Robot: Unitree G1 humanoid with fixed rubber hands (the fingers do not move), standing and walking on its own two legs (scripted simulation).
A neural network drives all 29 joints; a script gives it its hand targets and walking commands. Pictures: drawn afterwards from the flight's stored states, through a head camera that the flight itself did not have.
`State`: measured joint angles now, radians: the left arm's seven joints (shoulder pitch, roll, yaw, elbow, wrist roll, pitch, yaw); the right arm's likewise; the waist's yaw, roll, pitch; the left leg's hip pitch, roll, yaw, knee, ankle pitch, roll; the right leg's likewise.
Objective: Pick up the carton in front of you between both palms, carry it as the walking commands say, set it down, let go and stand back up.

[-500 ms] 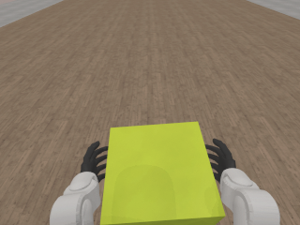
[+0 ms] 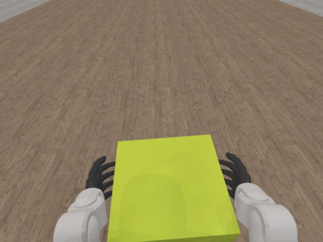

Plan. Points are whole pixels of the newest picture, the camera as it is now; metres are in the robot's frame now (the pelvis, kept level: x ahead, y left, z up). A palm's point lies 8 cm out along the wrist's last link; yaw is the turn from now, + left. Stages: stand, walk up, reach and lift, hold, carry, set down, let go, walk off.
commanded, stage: carry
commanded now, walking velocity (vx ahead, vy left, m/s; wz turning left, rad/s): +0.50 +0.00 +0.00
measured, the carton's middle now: (168, 203) +0.24 +0.00 +0.02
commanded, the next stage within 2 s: none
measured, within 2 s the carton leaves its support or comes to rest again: neither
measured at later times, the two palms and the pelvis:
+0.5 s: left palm (120, 102) +0.55 +0.14 +0.10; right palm (209, 99) +0.55 -0.16 +0.10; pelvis +0.33 -0.01 +0.00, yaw +1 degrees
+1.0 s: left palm (124, 61) +0.88 +0.16 +0.10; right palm (189, 59) +0.87 -0.14 +0.11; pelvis +0.64 +0.01 +0.01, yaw -1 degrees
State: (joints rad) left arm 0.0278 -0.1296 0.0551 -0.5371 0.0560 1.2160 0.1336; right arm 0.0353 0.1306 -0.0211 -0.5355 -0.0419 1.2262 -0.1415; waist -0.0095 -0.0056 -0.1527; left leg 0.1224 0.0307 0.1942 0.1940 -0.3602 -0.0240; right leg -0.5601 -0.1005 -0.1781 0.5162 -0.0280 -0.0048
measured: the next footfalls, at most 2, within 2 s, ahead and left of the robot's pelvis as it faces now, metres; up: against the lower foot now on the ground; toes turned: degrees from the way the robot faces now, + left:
right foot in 0.04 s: +0.22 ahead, -0.12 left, +0.00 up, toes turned -11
left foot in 0.56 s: +0.56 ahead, +0.11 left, +0.00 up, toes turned +12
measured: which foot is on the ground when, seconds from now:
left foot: down 0.00-0.06, up 0.08-0.54, down 0.56-1.00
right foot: up 0.00-0.02, down 0.04-0.56, up 0.58-1.00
